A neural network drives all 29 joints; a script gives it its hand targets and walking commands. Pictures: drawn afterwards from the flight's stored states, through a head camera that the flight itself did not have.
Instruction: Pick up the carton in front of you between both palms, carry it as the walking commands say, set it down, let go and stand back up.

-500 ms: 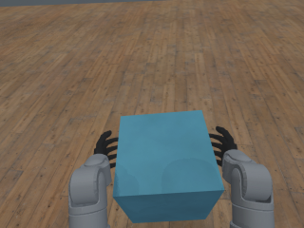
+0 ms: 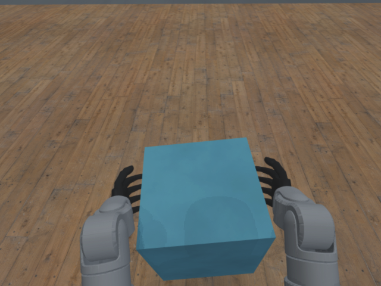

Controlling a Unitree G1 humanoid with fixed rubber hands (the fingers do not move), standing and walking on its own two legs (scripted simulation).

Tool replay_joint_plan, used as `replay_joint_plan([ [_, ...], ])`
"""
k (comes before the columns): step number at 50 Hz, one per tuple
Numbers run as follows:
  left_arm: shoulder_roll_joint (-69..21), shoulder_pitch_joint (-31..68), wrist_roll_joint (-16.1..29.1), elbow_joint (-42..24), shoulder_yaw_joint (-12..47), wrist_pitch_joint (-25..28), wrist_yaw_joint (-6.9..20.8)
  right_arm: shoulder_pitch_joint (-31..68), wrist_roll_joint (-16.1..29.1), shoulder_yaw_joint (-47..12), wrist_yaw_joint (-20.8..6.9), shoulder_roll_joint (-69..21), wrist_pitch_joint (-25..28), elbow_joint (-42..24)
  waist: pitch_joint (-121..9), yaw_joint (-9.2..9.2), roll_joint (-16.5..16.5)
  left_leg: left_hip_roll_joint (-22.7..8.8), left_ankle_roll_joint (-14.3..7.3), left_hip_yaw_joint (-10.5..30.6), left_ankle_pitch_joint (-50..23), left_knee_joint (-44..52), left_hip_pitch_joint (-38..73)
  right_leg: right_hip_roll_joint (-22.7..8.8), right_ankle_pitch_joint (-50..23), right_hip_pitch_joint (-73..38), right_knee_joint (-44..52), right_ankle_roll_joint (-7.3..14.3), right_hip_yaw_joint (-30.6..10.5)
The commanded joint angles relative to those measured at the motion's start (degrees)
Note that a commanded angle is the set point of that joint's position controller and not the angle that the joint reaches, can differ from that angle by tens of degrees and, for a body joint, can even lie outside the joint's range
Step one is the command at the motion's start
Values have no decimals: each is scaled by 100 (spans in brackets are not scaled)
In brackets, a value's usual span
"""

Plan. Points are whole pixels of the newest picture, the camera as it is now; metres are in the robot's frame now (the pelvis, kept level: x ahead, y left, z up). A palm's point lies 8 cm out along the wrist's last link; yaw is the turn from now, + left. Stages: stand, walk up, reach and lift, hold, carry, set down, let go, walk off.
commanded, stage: carry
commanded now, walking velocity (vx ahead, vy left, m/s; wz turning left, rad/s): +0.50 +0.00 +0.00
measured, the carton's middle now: (202, 213) +0.29 +0.00 +0.01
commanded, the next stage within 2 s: none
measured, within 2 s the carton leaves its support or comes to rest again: neither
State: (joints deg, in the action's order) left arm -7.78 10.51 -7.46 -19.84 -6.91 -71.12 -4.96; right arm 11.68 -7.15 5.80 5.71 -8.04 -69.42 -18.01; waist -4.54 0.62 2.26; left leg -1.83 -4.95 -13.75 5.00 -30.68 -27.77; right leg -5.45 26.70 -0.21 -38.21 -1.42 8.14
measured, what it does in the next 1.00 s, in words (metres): walks ahead: right foot, then left foot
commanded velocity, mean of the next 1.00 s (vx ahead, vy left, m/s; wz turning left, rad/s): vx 0.12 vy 0.00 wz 0.00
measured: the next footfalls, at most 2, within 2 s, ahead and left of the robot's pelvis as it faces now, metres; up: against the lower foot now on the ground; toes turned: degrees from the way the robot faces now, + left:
right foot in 0.44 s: +0.48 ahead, -0.10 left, +0.00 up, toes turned +13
left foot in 0.72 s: +0.45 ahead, +0.12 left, +0.00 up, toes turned +1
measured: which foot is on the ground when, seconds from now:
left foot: down 0.00-0.48, up 0.50-0.70, down 0.72-1.00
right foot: up 0.00-0.42, down 0.44-1.00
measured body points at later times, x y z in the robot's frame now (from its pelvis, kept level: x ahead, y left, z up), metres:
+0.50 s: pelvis +0.32 -0.02 +0.01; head +0.32 -0.02 +0.46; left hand +0.60 +0.14 +0.10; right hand +0.61 -0.16 +0.09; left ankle +0.13 +0.08 -0.69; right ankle +0.44 -0.10 -0.72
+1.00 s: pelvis +0.46 +0.01 +0.02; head +0.44 +0.01 +0.47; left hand +0.74 +0.17 +0.08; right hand +0.75 -0.13 +0.08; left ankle +0.41 +0.12 -0.72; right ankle +0.44 -0.10 -0.72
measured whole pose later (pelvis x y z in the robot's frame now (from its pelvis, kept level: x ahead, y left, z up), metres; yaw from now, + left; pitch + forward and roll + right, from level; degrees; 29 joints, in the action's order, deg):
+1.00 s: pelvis +0.46 +0.01 +0.02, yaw +2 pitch +3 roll +0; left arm -7.7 10.0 -10.7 -6.9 -6.2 -63.3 -3.9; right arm 10.8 -10.6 6.6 3.8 -7.9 -61.6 -5.8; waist -8.1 -0.2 0.3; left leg -3.5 0.8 -7.9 19.1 -28.8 -12.5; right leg -3.7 17.3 15.0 -29.8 0.1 10.8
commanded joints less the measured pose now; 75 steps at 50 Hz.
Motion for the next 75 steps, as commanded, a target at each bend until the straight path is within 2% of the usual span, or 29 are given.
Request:
replay_joint_plan([
  [1,-5030,2757,2410,-296,4183,20,1494,2169,2412,-3893,-1593,-5211,-85,7,-2040,64,-1634,-2268,-910,3924,-293,1630,4458,472,-15,3613,-3825,144,-726],
  [3,-5436,2871,2489,-307,4293,165,1511,2335,2490,-3963,-1625,-5619,34,-108,-1865,37,-664,-1898,-503,2753,-1079,1471,3719,-40,-553,3619,-3439,305,-881],
  [4,-5585,2870,2503,-288,4305,228,1505,2456,2529,-4013,-1639,-5752,83,-196,-1816,5,-575,-1773,-316,2391,-879,1627,3375,-183,-847,3467,-2967,292,-885],
  [6,-5761,2726,2477,-272,4364,341,1468,2425,2580,-4058,-1667,-5837,163,-274,-1829,-15,-796,-1597,-192,1899,-444,1851,3086,-140,-1192,3236,-2455,244,-675],
  [8,-5781,2504,2402,-246,4391,433,1416,2270,2592,-4073,-1700,-5784,211,-304,-1711,-1,-907,-1530,-240,1592,-227,2055,3085,-129,-1374,3377,-1896,144,-491],
  [11,-5693,2397,2339,-334,4413,478,1357,2127,2586,-4079,-1729,-5611,237,-382,-1389,17,-963,-1421,-302,1288,-482,2215,3286,-124,-1754,3771,-1012,2,-231],
  [13,-5568,2419,2358,-455,4411,451,1334,2126,2582,-4057,-1717,-5451,215,-497,-1177,25,-943,-1305,-259,1076,-884,2183,3405,-81,-2056,3861,-464,-36,-101],
  [18,-5108,2424,2434,-619,4331,212,1318,1936,2445,-3915,-1605,-4986,35,-557,-825,41,-1086,-1037,-23,357,-3347,1553,3474,370,-2845,3216,767,71,424],
  [21,-4894,2365,2451,-537,4252,67,1353,1943,2339,-3841,-1556,-4815,-93,-495,-1034,-64,-1140,-875,323,10,-3673,388,3227,671,-3459,1756,1577,138,747],
  [22,-4850,2436,2437,-534,4224,36,1371,2001,2329,-3830,-1559,-4754,-131,-459,-1142,-125,-952,-745,543,-87,-3368,-230,2853,600,-4125,903,2142,116,707],
  [23,-4796,2513,2417,-511,4162,-5,1394,2147,2336,-3837,-1567,-4699,-159,-436,-1462,-170,-477,-576,735,42,-1786,-1040,2184,-180,-5807,-131,1901,130,15],
  [24,-4783,2499,2375,-335,4074,-16,1417,2346,2425,-3950,-1558,-4755,-218,-463,-2197,-212,650,-201,819,455,1225,-2336,783,-1569,-8479,-1973,874,955,-1340],
  [25,-4861,2207,2381,-71,3980,18,1432,2218,2440,-3955,-1561,-4812,-249,-415,-2683,-239,981,123,835,917,2878,-3046,305,-1887,-8364,-2177,1249,1549,-2075],
  [26,-5033,2240,2405,-94,3995,70,1447,2281,2415,-3986,-1572,-4948,-212,-353,-2546,-190,822,-7,754,1265,2885,-3173,280,-1814,-7416,-1668,1599,1545,-1825],
  [27,-5254,2382,2424,-147,3998,126,1471,2460,2444,-4056,-1587,-5143,-159,-397,-2490,-177,560,-175,641,1394,2784,-2814,293,-1650,-6205,-1278,1822,1418,-1568],
  [28,-5489,2537,2459,-219,4047,174,1488,2655,2457,-4113,-1594,-5243,-97,-456,-2130,-131,410,-336,598,1390,2672,-2028,483,-1387,-6163,-745,1887,1094,-1201],
  [29,-5556,2655,2482,-269,4029,214,1495,2735,2524,-4179,-1586,-5461,-55,-476,-2056,-115,417,-345,611,1311,2614,-1168,769,-1210,-5426,-441,2026,907,-915],
  [31,-5645,2689,2531,-398,4051,267,1511,2649,2530,-4239,-1537,-5612,37,-566,-2136,-107,574,-130,633,1008,2344,-518,1170,-1120,-4490,-256,2193,893,-714],
  [34,-5534,2508,2495,-452,4120,330,1528,2454,2441,-4289,-1488,-5604,113,-618,-2326,-102,587,-170,658,777,1339,210,1483,-1028,-4336,-187,1940,872,-390],
  [36,-5436,2429,2419,-356,4153,363,1546,2345,2388,-4307,-1511,-5525,125,-530,-2221,-72,457,-328,688,695,72,929,1978,-802,-3707,218,1733,662,-143],
  [37,-5397,2403,2371,-240,4168,381,1557,2325,2381,-4308,-1539,-5473,115,-459,-2138,-69,369,-559,690,789,-295,1029,2188,-707,-3148,504,1641,531,-127],
  [38,-5320,2456,2336,-169,4191,385,1574,2343,2357,-4306,-1565,-5431,116,-348,-1974,-85,50,-907,676,1074,-717,965,2070,-551,-2687,637,1504,368,-14],
  [39,-5287,2575,2331,-112,4243,374,1580,2398,2313,-4249,-1594,-5382,139,-160,-1762,-100,-359,-985,621,1116,-1135,666,1954,-398,-2801,743,1467,236,-100],
  [40,-5230,2570,2280,68,4220,374,1577,2317,2260,-4180,-1621,-5342,151,87,-1660,-86,-491,-1006,602,1077,-1381,573,1938,-442,-3079,761,1332,188,-145],
  [44,-5112,2392,1988,772,3998,585,1588,1997,1973,-3825,-1703,-5220,406,983,-1518,-80,-481,-903,577,1052,-2537,323,1913,-442,-4336,760,869,122,-175],
  [49,-5362,2735,1966,930,3986,1074,1618,2290,1902,-3726,-1747,-5399,903,1071,-1653,-69,-491,-867,534,1002,-3017,157,2113,-354,-4212,864,727,90,-152],
  [58,-5036,2431,1446,1350,3577,2004,1599,2129,1398,-3395,-1690,-5092,1823,1382,-1911,-64,-256,-785,497,963,-2453,-13,2064,-405,-4272,710,596,143,-207],
  [69,-5047,3010,614,2923,2486,3389,1657,2775,566,-2331,-1740,-5080,3201,2910,-1584,-59,-261,-777,453,980,-1163,289,1840,-444,-3304,814,928,190,-287],
  [75,-5377,3180,602,3177,2536,3576,1728,2981,559,-2408,-1814,-5417,3386,3145,-1604,-60,-242,-773,440,998,-751,394,1824,-455,-3028,822,1057,191,-310],
])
